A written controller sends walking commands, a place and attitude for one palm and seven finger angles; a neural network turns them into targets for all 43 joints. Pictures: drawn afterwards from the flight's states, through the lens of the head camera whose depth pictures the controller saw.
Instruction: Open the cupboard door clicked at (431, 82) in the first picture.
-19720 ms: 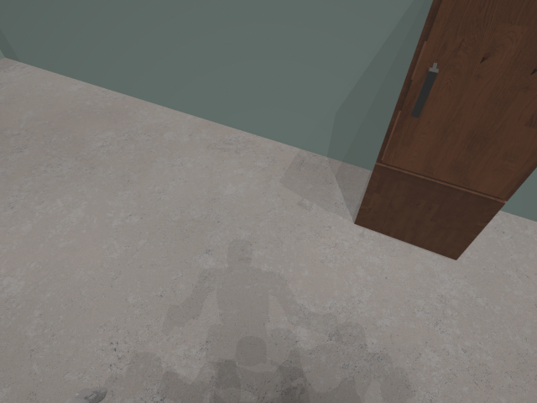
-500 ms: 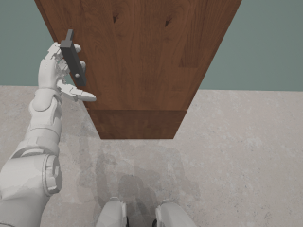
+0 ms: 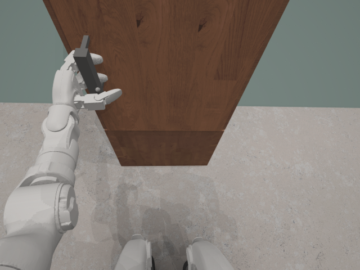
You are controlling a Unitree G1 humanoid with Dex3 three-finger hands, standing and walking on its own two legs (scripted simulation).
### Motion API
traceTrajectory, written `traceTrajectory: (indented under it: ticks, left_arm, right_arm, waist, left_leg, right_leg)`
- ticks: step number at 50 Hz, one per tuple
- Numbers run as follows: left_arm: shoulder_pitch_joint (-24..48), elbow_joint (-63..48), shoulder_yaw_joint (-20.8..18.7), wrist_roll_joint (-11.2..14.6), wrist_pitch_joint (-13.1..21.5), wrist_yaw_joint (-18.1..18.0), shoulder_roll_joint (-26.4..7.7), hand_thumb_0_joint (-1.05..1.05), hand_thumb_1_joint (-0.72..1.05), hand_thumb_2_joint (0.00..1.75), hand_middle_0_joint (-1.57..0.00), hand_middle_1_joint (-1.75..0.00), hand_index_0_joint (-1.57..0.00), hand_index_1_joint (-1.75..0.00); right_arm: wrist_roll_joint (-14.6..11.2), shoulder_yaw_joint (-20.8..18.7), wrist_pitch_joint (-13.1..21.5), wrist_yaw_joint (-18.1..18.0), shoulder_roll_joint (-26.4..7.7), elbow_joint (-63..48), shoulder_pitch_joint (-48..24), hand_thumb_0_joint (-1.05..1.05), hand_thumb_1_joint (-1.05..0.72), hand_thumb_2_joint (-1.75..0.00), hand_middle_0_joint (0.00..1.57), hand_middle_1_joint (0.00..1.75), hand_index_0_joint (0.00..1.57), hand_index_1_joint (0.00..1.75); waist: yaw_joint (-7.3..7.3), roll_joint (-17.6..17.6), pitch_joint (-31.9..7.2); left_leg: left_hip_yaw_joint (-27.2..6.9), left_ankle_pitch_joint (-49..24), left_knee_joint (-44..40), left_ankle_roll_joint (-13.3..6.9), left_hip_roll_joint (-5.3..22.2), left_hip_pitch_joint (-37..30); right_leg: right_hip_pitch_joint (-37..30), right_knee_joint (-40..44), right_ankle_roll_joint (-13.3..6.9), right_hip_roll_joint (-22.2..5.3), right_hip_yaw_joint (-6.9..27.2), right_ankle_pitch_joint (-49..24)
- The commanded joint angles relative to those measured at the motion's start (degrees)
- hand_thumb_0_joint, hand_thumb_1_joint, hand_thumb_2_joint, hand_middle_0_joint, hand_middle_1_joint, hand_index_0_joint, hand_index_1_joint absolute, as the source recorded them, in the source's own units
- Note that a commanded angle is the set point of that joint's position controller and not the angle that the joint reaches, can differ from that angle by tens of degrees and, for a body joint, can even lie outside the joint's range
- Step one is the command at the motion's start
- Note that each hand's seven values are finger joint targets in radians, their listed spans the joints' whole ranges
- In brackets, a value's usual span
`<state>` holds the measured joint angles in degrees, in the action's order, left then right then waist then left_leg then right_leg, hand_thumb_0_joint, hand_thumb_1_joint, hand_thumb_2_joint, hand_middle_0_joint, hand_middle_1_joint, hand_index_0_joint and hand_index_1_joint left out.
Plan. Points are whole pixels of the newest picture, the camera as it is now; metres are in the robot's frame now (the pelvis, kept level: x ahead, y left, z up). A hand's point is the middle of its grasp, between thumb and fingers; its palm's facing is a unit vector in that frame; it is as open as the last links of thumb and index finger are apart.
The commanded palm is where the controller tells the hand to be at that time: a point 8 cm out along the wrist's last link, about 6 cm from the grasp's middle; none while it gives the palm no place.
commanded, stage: close the thumb around the handle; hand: left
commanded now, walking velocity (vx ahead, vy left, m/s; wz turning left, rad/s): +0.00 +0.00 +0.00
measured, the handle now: (93, 71) +0.55 +0.16 +0.07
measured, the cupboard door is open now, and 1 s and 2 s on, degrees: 0 18 40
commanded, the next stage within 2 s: pull the door open along its arc in 0.32 s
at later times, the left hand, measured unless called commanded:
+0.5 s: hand (100, 89) +0.50 +0.14 +0.07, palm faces -0.03 -1.00 -0.02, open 5.9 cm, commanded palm +0.46 +0.19 +0.07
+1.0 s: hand (112, 136) +0.38 +0.11 +0.07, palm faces +0.17 -0.98 +0.04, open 6.2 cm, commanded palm +0.32 +0.17 +0.07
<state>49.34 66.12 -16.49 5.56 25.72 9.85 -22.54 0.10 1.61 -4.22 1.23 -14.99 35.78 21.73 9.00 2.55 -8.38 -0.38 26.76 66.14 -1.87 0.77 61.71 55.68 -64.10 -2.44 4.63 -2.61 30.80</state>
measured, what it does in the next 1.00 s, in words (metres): stands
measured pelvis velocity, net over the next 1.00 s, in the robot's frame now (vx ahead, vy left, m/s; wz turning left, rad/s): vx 0.02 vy -0.01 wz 0.00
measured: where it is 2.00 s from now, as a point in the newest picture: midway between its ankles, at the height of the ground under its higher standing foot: outside the picture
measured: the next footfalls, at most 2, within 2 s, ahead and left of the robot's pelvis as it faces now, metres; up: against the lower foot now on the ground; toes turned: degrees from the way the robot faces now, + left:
none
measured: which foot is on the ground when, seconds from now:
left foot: down 0.00-1.00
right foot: down 0.00-1.00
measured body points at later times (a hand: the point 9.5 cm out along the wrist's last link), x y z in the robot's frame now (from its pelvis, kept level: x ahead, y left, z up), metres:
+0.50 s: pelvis +0.00 -0.01 +0.00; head +0.12 +0.01 +0.43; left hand +0.49 +0.20 +0.07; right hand +0.02 -0.27 -0.12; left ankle +0.04 +0.10 -0.65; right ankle -0.01 -0.10 -0.65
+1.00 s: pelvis +0.02 -0.01 +0.02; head +0.09 -0.02 +0.47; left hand +0.36 +0.16 +0.07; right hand +0.14 -0.25 -0.09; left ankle +0.04 +0.10 -0.65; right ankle -0.01 -0.10 -0.65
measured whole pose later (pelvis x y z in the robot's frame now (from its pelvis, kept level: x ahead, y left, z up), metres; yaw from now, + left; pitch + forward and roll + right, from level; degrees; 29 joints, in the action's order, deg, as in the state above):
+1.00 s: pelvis +0.02 -0.01 +0.02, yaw +0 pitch +17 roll +0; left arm 10.1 24.9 -4.2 6.0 23.6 -9.1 -3.2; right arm 0.7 -0.2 -3.6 2.6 -13.4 30.2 16.2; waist 2.6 1.5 -10.3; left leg 1.6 26.6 59.7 -1.1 0.3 50.2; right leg 45.7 -59.9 -3.0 4.1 -0.3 31.2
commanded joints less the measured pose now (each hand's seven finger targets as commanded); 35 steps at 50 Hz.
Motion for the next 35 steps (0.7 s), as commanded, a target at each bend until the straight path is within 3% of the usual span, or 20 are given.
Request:
traceTrajectory:
  ticks: [1,4,5,6,9,12,13,15,17,21,22,26,29,33,35]
  left_arm:
    - [26.2,-13.2,-1.4,0.8,4.4,-0.5,-10.5,0.00,0.62,0.78,-0.38,-1.32,-0.38,-1.32]
    - [25.5,-12.7,-1.5,0.8,4.6,-0.5,-10.1,0.00,0.79,0.85,-0.39,-1.34,-0.39,-1.34]
    - [24.5,-11.8,-2.8,0.5,4.5,-0.7,-12.0,0.00,0.84,0.88,-0.40,-1.34,-0.40,-1.34]
    - [25.1,-11.5,-2.4,0.4,4.2,-0.7,-12.0,0.00,0.90,0.90,-0.40,-1.35,-0.40,-1.35]
    - [25.3,-13.8,-3.0,0.5,4.6,-0.5,-12.7,0.00,0.90,0.90,-0.40,-1.35,-0.40,-1.35]
    - [25.4,-11.4,-1.8,0.4,4.0,-0.1,-11.8,0.00,0.90,0.90,-0.40,-1.35,-0.40,-1.35]
    - [25.3,-10.7,-2.5,0.5,3.7,-0.2,-12.3,0.00,0.90,0.90,-0.40,-1.35,-0.40,-1.35]
    - [26.4,-11.7,-2.7,0.0,4.1,-0.5,-12.9,0.00,0.90,0.90,-0.40,-1.35,-0.40,-1.35]
    - [26.6,-10.4,-2.2,-0.3,3.6,-0.5,-13.0,0.00,0.90,0.90,-0.40,-1.35,-0.40,-1.35]
    - [27.3,-10.8,-1.8,-0.1,3.6,-0.3,-12.7,0.00,0.90,0.90,-0.40,-1.35,-0.40,-1.35]
    - [25.8,-11.1,0.1,0.4,3.4,-0.1,-9.3,0.00,0.90,0.90,-0.40,-1.35,-0.40,-1.35]
    - [21.1,-15.1,-1.4,1.1,3.9,0.2,-10.4,0.00,0.90,0.90,-0.40,-1.35,-0.40,-1.35]
    - [15.6,-18.1,-1.7,1.8,4.1,0.4,-9.7,0.00,0.90,0.90,-0.40,-1.35,-0.40,-1.35]
    - [4.2,-24.0,0.3,2.9,3.6,0.9,-6.5,0.00,0.90,0.90,-0.40,-1.35,-0.40,-1.35]
    - [-2.2,-28.1,0.6,3.8,3.5,0.9,-5.3,0.00,0.90,0.90,-0.40,-1.35,-0.40,-1.35]
  right_arm:
    - [0.3,-4.1,0.9,-0.6,-9.9,-2.9,8.1,0.00,-0.90,-0.90,0.20,0.30,0.20,0.30]
    - [0.3,-4.0,0.9,-0.4,-9.7,-2.9,8.2,0.00,-0.90,-0.90,0.20,0.30,0.20,0.30]
    - [0.3,-4.0,0.7,-0.5,-10.0,-2.7,8.4,0.00,-0.90,-0.90,0.20,0.30,0.20,0.30]
    - [0.2,-4.0,0.6,-0.6,-9.9,-2.7,8.1,0.00,-0.90,-0.90,0.20,0.30,0.20,0.30]
    - [0.3,-3.9,0.7,-0.6,-9.7,-3.4,8.2,0.00,-0.90,-0.90,0.20,0.30,0.20,0.30]
    - [0.0,-3.9,0.6,-0.7,-9.8,-3.0,8.0,0.00,-0.90,-0.90,0.20,0.30,0.20,0.30]
    - [0.0,-3.8,0.5,-0.8,-9.8,-3.0,8.1,0.00,-0.90,-0.90,0.20,0.30,0.20,0.30]
    - [0.1,-3.8,0.7,-0.9,-9.8,-3.0,8.1,0.00,-0.90,-0.90,0.20,0.30,0.20,0.30]
    - [0.0,-3.7,0.6,-0.9,-9.8,-3.0,8.1,0.00,-0.90,-0.90,0.20,0.30,0.20,0.30]
    - [0.1,-3.7,0.8,-1.1,-9.7,-2.9,8.0,0.00,-0.90,-0.90,0.20,0.30,0.20,0.30]
    - [0.1,-3.7,0.9,-0.8,-9.3,-3.3,7.9,0.00,-0.90,-0.90,0.20,0.30,0.20,0.30]
    - [0.0,-4.1,0.8,-0.4,-9.5,-4.0,7.4,0.00,-0.90,-0.90,0.20,0.30,0.20,0.30]
    - [-0.2,-4.2,0.5,-0.2,-9.3,-5.2,6.8,0.00,-0.90,-0.90,0.20,0.30,0.20,0.30]
    - [-1.1,-4.5,0.1,0.2,-8.7,-7.1,4.9,0.00,-0.90,-0.90,0.20,0.30,0.20,0.30]
    - [-1.4,-4.5,0.2,0.3,-8.5,-8.1,3.8,0.00,-0.90,-0.90,0.20,0.30,0.20,0.30]
  waist:
    - [1.12,4.3,-27.3]
    - [1.09,3.7,-26.3]
    - [0.59,2.6,-26.7]
    - [1.24,2.3,-25.6]
    - [0.38,4.4,-27.7]
    - [1.47,2.7,-24.3]
    - [1.23,2.3,-24.0]
    - [1.02,3.7,-26.3]
    - [1.63,2.7,-24.2]
    - [1.77,3.8,-25.2]
    - [1.55,4.0,-25.2]
    - [-0.57,4.6,-29.0]
    - [-1.97,3.8,-29.6]
    - [-3.59,-0.1,-27.0]
    - [-4.71,0.0,-26.5]
  left_leg:
    - [-4.3,-20.0,-5.5,-0.2,0.1,-28.2]
    - [-4.3,-20.2,-5.5,-0.3,0.0,-27.4]
    - [-4.2,-19.9,-5.5,-0.3,0.1,-26.4]
    - [-3.9,-19.2,-5.5,-0.4,0.0,-25.5]
    - [-3.7,-20.0,-5.3,-0.5,-0.3,-25.7]
    - [-3.6,-17.5,-5.5,-0.5,-0.1,-24.4]
    - [-3.6,-16.8,-5.6,-0.5,-0.2,-23.3]
    - [-3.6,-18.0,-5.1,-0.5,-0.2,-24.4]
    - [-3.6,-16.3,-5.3,-0.6,-0.2,-22.8]
    - [-3.5,-16.6,-4.8,-0.7,-0.2,-23.4]
    - [-3.4,-16.7,-5.2,-0.6,-0.4,-24.0]
    - [-3.3,-19.9,-5.6,-0.3,-0.3,-26.6]
    - [-2.7,-21.5,-6.2,-0.4,-0.6,-26.5]
    - [-1.7,-20.9,-8.2,-0.5,-0.9,-25.3]
    - [-1.1,-22.1,-8.9,-0.5,-1.0,-25.8]
  right_leg:
    - [-3.6,9.0,0.9,-0.3,1.9,-20.1]
    - [-3.8,8.8,0.8,-0.2,1.8,-20.6]
    - [-4.5,8.7,0.9,-0.3,1.8,-20.5]
    - [-4.8,9.1,1.1,-0.3,2.1,-20.6]
    - [-6.3,8.6,0.9,-0.4,2.5,-21.8]
    - [-4.8,9.5,1.2,-0.3,2.6,-19.6]
    - [-5.6,9.6,1.2,-0.4,2.6,-19.4]
    - [-5.3,9.0,1.1,-0.5,2.7,-20.2]
    - [-5.0,9.4,1.3,-0.5,2.8,-18.8]
    - [-4.6,9.4,1.3,-0.6,3.0,-19.1]
    - [-4.8,9.5,1.2,-0.5,2.7,-19.1]
    - [-7.5,9.0,0.9,-0.5,2.6,-22.2]
    - [-10.7,9.1,0.8,-0.4,2.7,-25.0]
    - [-15.0,10.6,1.2,-0.5,2.9,-27.8]
    - [-16.5,10.8,1.2,-0.7,2.9,-30.0]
